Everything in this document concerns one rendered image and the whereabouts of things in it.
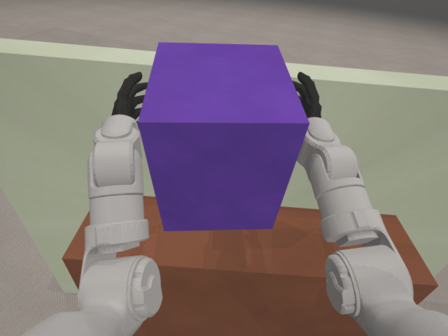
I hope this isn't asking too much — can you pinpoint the left robot forearm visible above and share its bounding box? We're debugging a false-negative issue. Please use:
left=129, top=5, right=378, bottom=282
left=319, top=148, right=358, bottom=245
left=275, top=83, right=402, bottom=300
left=78, top=115, right=149, bottom=308

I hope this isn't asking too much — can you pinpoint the pedestal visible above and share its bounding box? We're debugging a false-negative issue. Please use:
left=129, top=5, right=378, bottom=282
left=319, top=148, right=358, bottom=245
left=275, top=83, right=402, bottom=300
left=62, top=196, right=438, bottom=336

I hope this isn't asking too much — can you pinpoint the robot right upper arm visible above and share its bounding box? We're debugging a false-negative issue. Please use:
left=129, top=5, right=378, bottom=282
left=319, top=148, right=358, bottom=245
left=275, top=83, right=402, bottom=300
left=325, top=245, right=448, bottom=336

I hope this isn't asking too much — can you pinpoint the right robot forearm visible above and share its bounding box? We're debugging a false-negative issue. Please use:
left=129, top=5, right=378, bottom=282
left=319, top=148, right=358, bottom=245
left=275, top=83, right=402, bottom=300
left=297, top=117, right=414, bottom=298

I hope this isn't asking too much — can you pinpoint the robot left hand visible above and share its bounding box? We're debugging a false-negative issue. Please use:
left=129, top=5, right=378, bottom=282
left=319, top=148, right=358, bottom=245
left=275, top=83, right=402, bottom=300
left=112, top=72, right=148, bottom=126

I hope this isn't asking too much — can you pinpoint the robot left upper arm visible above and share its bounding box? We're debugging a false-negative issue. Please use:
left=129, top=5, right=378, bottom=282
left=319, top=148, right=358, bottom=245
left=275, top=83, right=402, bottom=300
left=20, top=255, right=162, bottom=336

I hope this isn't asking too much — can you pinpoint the carton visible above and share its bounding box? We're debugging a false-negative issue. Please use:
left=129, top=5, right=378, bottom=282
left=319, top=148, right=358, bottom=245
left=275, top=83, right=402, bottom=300
left=138, top=42, right=309, bottom=231

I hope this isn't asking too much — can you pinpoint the robot right hand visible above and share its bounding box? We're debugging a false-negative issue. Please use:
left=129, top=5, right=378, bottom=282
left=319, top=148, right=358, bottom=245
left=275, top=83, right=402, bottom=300
left=293, top=72, right=321, bottom=118

